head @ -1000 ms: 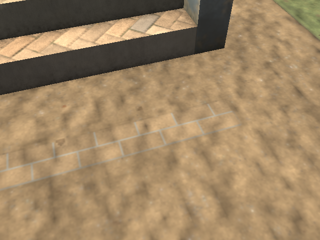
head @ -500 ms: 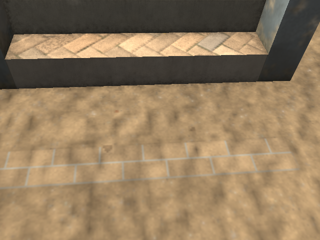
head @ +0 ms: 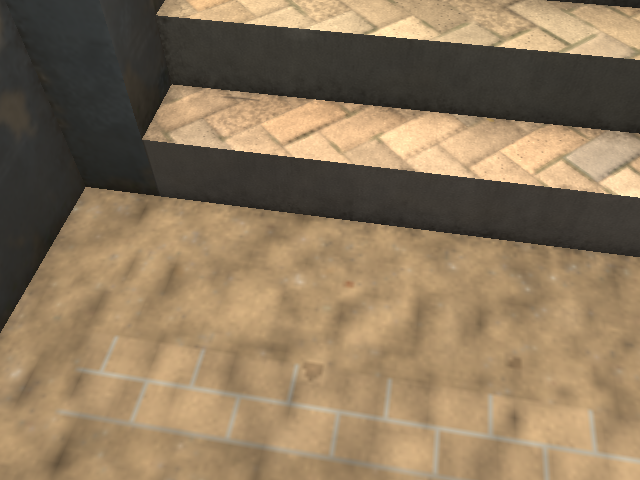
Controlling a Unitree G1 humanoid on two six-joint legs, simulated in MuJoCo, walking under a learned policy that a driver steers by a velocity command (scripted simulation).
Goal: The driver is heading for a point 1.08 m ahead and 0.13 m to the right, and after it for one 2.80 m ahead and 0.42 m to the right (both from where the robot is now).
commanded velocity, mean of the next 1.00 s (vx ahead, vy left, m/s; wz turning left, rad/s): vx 0.50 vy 0.00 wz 0.06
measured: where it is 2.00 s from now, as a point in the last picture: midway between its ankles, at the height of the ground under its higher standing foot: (321, 299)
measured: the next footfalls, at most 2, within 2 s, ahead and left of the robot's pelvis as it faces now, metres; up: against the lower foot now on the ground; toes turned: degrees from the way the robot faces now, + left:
left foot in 0.36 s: +0.35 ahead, +0.16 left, +0.00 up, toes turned +3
right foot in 0.88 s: +0.64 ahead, -0.05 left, +0.00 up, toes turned -3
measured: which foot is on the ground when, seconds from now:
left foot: up 0.00-0.34, down 0.36-0.90, up 0.92-1.00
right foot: down 0.00-0.36, up 0.38-0.86, down 0.88-1.00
